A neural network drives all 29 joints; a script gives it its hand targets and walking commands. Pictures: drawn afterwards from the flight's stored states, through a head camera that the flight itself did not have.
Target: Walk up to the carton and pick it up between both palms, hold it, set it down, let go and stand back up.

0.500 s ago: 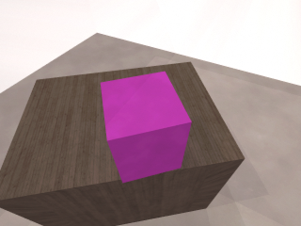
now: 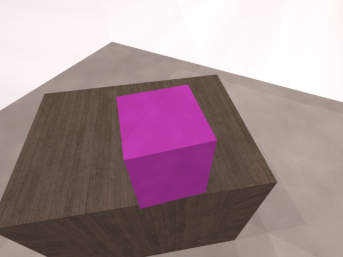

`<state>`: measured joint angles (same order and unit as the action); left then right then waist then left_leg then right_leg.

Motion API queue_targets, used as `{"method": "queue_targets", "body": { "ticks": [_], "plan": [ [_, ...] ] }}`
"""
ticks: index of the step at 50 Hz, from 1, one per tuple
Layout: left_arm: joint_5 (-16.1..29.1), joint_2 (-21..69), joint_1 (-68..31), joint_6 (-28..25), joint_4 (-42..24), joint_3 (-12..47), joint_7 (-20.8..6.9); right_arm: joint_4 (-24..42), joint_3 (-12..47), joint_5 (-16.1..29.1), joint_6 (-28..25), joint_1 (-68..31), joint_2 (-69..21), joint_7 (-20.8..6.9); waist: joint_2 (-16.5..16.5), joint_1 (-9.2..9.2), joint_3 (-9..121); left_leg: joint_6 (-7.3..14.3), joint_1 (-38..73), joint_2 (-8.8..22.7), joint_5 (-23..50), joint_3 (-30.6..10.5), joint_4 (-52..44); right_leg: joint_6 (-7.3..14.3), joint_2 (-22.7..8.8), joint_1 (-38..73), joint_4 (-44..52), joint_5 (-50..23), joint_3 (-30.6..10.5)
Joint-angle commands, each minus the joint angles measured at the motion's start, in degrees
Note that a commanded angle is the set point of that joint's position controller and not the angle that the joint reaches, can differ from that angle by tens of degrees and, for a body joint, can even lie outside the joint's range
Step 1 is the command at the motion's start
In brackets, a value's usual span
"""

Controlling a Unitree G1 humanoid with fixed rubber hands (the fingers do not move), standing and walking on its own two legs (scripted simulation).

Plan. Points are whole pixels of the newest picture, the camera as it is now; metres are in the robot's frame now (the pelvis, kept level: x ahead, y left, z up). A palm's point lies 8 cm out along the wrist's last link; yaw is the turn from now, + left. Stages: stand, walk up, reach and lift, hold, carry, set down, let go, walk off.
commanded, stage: walk up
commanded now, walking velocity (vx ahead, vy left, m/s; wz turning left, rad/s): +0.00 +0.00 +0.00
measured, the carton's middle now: (163, 147) +0.41 +0.04 +0.00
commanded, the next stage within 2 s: none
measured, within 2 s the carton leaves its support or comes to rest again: neither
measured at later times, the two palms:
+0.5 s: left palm out of the picture +0.02 +0.34 -0.13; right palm out of the picture +0.01 -0.24 -0.12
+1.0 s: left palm out of the picture -0.05 +0.28 -0.12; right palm out of the picture -0.09 -0.23 -0.12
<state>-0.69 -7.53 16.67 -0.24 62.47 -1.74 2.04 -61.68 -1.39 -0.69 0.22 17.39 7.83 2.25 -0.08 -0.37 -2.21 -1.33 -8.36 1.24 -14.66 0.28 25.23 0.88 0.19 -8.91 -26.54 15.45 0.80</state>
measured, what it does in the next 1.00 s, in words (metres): walks backwards: left foot, then right foot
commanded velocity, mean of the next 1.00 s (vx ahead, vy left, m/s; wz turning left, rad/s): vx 0.00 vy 0.00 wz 0.00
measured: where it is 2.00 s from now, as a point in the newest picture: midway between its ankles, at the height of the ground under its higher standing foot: outside the picture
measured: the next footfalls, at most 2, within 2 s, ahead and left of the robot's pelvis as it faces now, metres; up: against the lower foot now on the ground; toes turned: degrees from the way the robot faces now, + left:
left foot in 0.52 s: -0.08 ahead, +0.17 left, +0.00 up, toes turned +1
right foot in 0.88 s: -0.09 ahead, -0.09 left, +0.00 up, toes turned +0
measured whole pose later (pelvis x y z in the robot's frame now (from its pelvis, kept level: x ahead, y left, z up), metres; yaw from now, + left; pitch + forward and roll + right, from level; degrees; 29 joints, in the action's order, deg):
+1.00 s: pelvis -0.14 +0.04 -0.01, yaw +0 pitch -2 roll +0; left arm -1.5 -13.2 16.6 0.9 42.3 -1.2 -0.8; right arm -37.2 -1.5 -1.2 1.1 23.5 16.5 1.0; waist -1.2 0.5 -2.8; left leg -0.6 -18.6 2.5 -28.4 -1.0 42.4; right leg 0.1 0.1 -14.1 -33.6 17.6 -0.4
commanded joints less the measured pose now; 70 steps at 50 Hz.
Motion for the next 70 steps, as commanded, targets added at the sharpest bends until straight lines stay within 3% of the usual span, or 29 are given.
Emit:
{"method": "queue_targets", "body": {
  "ticks": [1, 3, 4, 9, 11, 13, 15, 17, 19, 24, 25, 26, 27, 28, 31, 34, 39, 41, 43, 44, 45, 46, 47, 51, 53, 56, 58, 61, 70],
  "plan": [
    [-0.01, -4.58, 3.38, -0.42, -0.02, -0.85, 0.22, -0.72, -0.63, 0.06, -0.53, 4.12, 4.76, 0.07, -1.31, 0.05, -1.11, 2.03, -3.02, 3.14, 7.19, -2.56, -3.81, 1.71, -4.52, 0.55, 5.86, -8.27, -3.87],
    [-0.01, -4.37, 4.43, -0.52, 1.43, -0.71, 0.23, -0.11, -0.29, -0.13, -0.74, 2.5, 3.97, 0.47, 3.66, -0.15, -1.21, 2.49, 0.92, 4.13, 9.35, -2.91, -3.62, 1.61, -4.44, -2.04, 5.64, -9.64, -3.98],
    [0.03, -3.44, 3.32, -0.56, 1.25, -0.26, 0.3, -1.07, -0.41, -0.28, -0.79, 3.77, 4.11, 0.31, -0.12, 0.17, -3.35, 2.13, -0.81, 3.39, 7.84, -2.14, -3.78, 1.5, -4.59, -2.72, 6.49, -8.64, -4.45],
    [0.06, -3.62, 5.81, -0.22, 2.36, -0.1, 0.17, -2.18, -0.09, 0.34, -0.38, 4.03, 3.72, 0.47, -1.22, -0.19, -4.61, 1.94, -3.79, 3.03, 4.26, -2.47, -5.14, 1.14, -4.34, -3.17, 6.74, -4.72, -3.72],
    [0.75, -13.94, 0.51, -0.37, -5.91, -2.92, 2.25, 5.04, -2.94, 0.95, -0.04, -2.58, 13.47, 2.12, -0.63, -0.13, -5.67, 2.56, -6.21, 4.56, 24.13, -1.69, 6.31, 1.63, -8.75, -6.02, -1.58, -29.45, -4.8],
    [0.3, -14.6, 2.8, 0.08, -7.55, -3.86, 2.73, 7.31, -3.18, 0.75, 0.66, -0.97, 10.83, 2.12, 4.6, -0.55, 1.47, 1.48, -5.32, 1.02, 19.47, 1.2, 16.48, 5.92, -11.59, -5.13, -1.34, -32.17, -7.24],
    [-0.81, -16.75, 0.22, 0.7, -10.67, -5.26, 2.79, 10.12, -4.08, 0.12, 1.81, -1.92, 9.44, 1.77, 12.19, -1.37, 3.49, 0.5, -9.57, -4.37, -12.33, 0.45, 36.45, 15.34, -20.31, -8.47, 4.91, -31.41, -16.9],
    [-1.54, -18.63, -4.6, 1.35, -14.34, -6.38, 3.41, 13.17, -4.45, -0.38, 3.44, -2.99, 9.18, 1.62, 9.76, -1.24, 0.27, 0.22, -13.54, -1.39, -20.68, -6.39, 46.19, 19.25, -23.58, -12.45, 5.48, -30.49, -18.25],
    [-2.38, -16.23, -9.36, 1.97, -17.15, -5.6, 3.3, 14.56, -4.49, -0.11, 3.4, -0.32, 9.32, 1.15, 4.85, 1.36, 2.82, 0.05, -11.48, -0.77, -16.72, -7.4, 43.63, 14.82, -17.81, -11.9, 0.9, -26.29, -11.45],
    [-1.75, -17.67, -8.72, 3.32, -19.18, -4.08, 1.39, 18.05, -3.48, -0.19, 1.08, 3.34, 9.71, -0.22, 7.17, 1.06, 6.95, -0.24, -2.62, -1.32, -2.69, -0.34, 2.97, 7.77, -12.02, -5.02, -9.42, -15.77, -7.44],
    [-1.14, -16.13, -5.62, 3.91, -18.44, -3.15, 0.71, 18.7, -3.94, -0.59, 0.47, 3.56, 11.82, -0.43, 1.1, 0.01, 4.32, 0.4, -2.3, -1.32, -0.36, -2.82, -3.13, 5.46, -8.55, -9.64, -14.83, -8.95, -5.84],
    [-0.28, -12.51, -3.39, 3.96, -20.01, -1.43, 0.13, 20.76, -5.04, -1.15, 0.19, 2.03, 16.95, -0.58, -11.34, -0.61, 2.66, 4.36, -2.88, 8.83, -4.22, -18.58, -5.82, 1.32, -3.19, -19.93, -21.64, 9.09, -2.88],
    [-0.74, -12.25, -4.93, 4.45, -21.74, -1.45, 0.44, 22.37, -5.7, -1.21, 0.17, 0.45, 20.88, -0.48, -10.5, -0.49, -2.06, 9.82, -10.21, 18.32, 3.65, -27.77, -6.51, -1.35, 0.69, -22.83, -32.0, 20.46, -4.97],
    [-1.33, -13.47, -7.84, 4.7, -22.88, -2.22, 0.89, 23.35, -6.26, -1.06, -0.15, 0.19, 23.94, -0.16, -11.43, 2.15, -1.67, 15.7, -14.63, 22.93, 4.31, -32.81, -9.12, -1.54, -0.59, -22.8, -37.7, 21.1, -8.47],
    [-1.91, -16.7, -6.25, 4.41, -21.36, -3.21, -0.06, 24.66, -4.32, -2.26, -0.72, -2.41, 18.13, 1.02, -2.15, -0.62, -4.17, 12.88, -7.26, 14.35, 19.94, -18.11, -1.83, -3.25, 0.13, -25.48, -43.5, 11.82, -10.16],
    [-1.82, -15.11, -4.76, 4.04, -22.01, -2.45, -1.47, 26.25, -3.74, -1.76, -1.53, 1.16, 16.13, 0.54, -4.38, 0.58, 0.7, 11.06, 0.06, 11.12, 16.78, -14.54, -0.93, -3.69, 0.1, -22.42, -36.83, 9.86, -8.28],
    [-1.36, -12.77, -7.44, 3.67, -25.02, -1.75, -2.82, 27.75, -3.49, -1.85, -1.64, 5.66, 17.08, 0.27, -8.5, 3.95, -1.04, 12.7, 0.45, 12.2, -0.14, -15.66, -3.74, -3.49, -1.21, -18.93, -19.32, 13.62, -4.67],
    [-1.03, -12.44, -5.57, 2.68, -25.39, -1.89, -2.96, 28.31, -3.56, -2.1, -1.38, 4.89, 18.68, -0.3, -10.61, 3.49, -1.2, 12.5, -4.02, 12.43, -1.12, -15.05, -2.6, -2.71, -0.83, -12.33, -10.77, 13.0, -2.47],
    [-0.8, -12.7, 1.61, 1.2, -24.02, -2.38, -2.79, 29.28, -3.01, -1.31, -1.07, 2.45, 18.27, -1.07, -6.99, -0.49, 0.93, 9.08, -10.56, 10.58, 1.93, -11.33, 2.15, -1.16, 0.39, 0.65, 3.23, -0.98, -0.35],
    [-1.52, -14.77, 3.15, 0.29, -23.53, -3.07, -2.56, 29.47, -2.09, -0.94, -1.24, 4.01, 16.65, -1.34, -3.84, -1.01, 3.19, 6.22, -15.78, 9.2, 3.39, -8.95, 7.47, 0.16, -2.97, 8.31, 5.08, -5.79, -5.15],
    [-1.82, -18.2, 4.78, -0.29, -23.63, -3.76, -2.32, 30.4, -0.83, -0.31, -1.47, 6.23, 12.46, -1.58, 5.8, -1.01, 5.75, 2.35, -21.01, 4.62, -3.25, -3.98, 14.55, 3.37, -11.37, 12.26, 8.21, -3.29, -17.33],
    [-0.6, -20.27, 1.32, -0.32, -24.19, -3.41, -2.24, 30.75, -0.26, 0.14, -0.81, 6.19, 10.6, -1.08, 8.76, -0.26, 3.25, 0.77, -17.28, 0.45, -17.42, 0.5, 18.57, 9.26, -17.77, -0.11, 9.81, 3.15, -23.52],
    [-0.37, -18.47, -0.7, -0.29, -24.48, -3.26, -2.38, 29.98, -0.85, -0.34, -0.04, 5.85, 11.58, -0.84, 7.34, -0.28, 0.21, 0.91, -12.3, 1.93, -17.97, -1.92, 20.77, 10.89, -16.57, -7.99, 9.6, 11.36, -22.35],
    [-0.47, -16.24, -3.16, 0.46, -26.0, -1.91, -2.11, 29.08, -1.69, -0.36, -1.56, 8.93, 12.36, -1.34, 10.9, 1.54, -1.64, 1.28, -9.02, 0.77, -7.1, -0.05, 10.22, 7.27, -10.36, -8.99, 4.05, 0.39, -12.77],
    [0.21, -14.93, -2.61, 0.82, -26.1, -1.22, -2.62, 28.69, -2.0, -0.91, -2.59, 9.4, 13.72, -1.45, 5.24, 1.17, 1.58, 1.96, -2.13, 0.33, 1.87, -0.38, 3.74, 4.86, -7.64, -10.54, 0.19, -0.74, -9.43],
    [0.42, -12.47, 0.82, 1.15, -26.14, -0.7, -3.01, 30.09, -2.84, -0.83, -2.17, 5.36, 18.39, -1.51, -1.36, -0.97, -2.44, 6.47, -13.53, 9.71, -18.22, -14.28, -5.71, 0.7, -2.17, -7.24, -4.37, 9.23, -4.47],
    [-0.04, -13.05, 2.12, 0.73, -25.85, -0.93, -3.13, 30.04, -2.4, -0.33, -1.7, 3.54, 17.61, -1.93, -3.58, -1.23, -5.43, 5.21, -18.24, 7.46, -18.6, -11.22, -6.28, 0.89, -2.78, -4.02, -2.65, 5.4, -5.68],
    [-0.05, -15.14, 2.36, -0.77, -25.63, -1.16, -3.04, 30.17, -1.3, -0.17, -1.91, 4.3, 14.62, -2.08, -1.98, -0.07, -2.84, 3.1, -10.2, 3.98, -4.8, -5.23, -0.38, 1.75, -4.46, -7.19, 0.36, -0.28, -7.87],
    [0.35, -14.99, 1.79, -0.91, -26.86, -0.89, -2.83, 30.49, -1.17, -0.09, -2.13, 3.37, 15.42, -1.78, 1.48, 0.23, 2.65, 3.08, -3.2, 4.57, 7.34, -3.17, 3.31, 1.89, -4.81, -6.09, -0.75, -9.7, -6.99]
  ]
}}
